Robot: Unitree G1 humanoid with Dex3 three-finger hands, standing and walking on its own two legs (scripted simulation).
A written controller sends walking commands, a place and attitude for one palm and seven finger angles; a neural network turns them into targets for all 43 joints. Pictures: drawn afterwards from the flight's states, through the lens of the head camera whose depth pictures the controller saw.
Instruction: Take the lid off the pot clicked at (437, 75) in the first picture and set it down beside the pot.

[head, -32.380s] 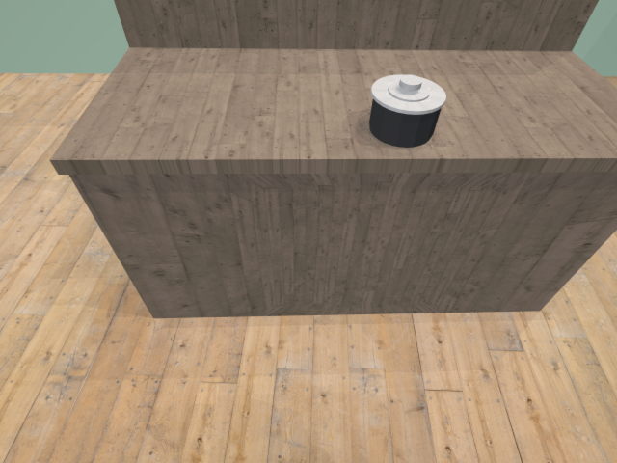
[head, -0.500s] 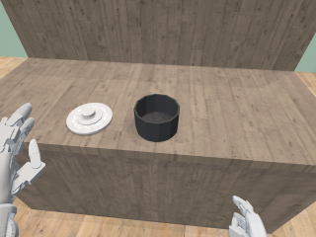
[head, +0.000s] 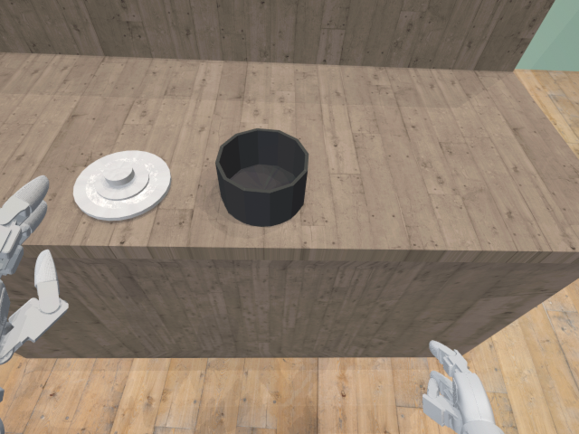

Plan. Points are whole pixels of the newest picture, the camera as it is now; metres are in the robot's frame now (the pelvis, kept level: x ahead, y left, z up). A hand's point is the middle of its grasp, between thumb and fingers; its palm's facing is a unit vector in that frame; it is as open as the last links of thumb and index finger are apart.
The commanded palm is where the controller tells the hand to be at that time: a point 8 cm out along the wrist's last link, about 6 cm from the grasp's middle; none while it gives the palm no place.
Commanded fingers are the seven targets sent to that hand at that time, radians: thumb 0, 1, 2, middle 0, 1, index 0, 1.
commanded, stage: step back with the hand held close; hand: left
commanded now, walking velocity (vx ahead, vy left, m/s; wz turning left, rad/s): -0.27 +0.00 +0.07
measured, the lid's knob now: (119, 173) +0.51 +0.34 +0.01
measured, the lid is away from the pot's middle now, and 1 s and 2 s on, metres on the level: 0.26 0.26 0.26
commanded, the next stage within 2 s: stop stepping back and stand still in 1.10 s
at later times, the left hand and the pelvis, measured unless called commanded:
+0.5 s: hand (16, 382) +0.14 +0.24 +0.16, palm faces +0.34 -0.84 -0.43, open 7.4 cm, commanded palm +0.07 +0.28 +0.19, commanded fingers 0.00 0.90 0.90 -0.20 -0.30 -0.20 -0.30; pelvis -0.05 +0.00 -0.02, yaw +2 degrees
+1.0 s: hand out of the picture +0.03 +0.20 +0.19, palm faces +0.16 -0.82 -0.55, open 7.4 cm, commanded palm -0.03 +0.27 +0.19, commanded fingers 0.00 0.90 0.90 -0.20 -0.30 -0.20 -0.30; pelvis -0.17 +0.00 -0.01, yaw -2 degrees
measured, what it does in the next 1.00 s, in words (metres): walks backwards: right foot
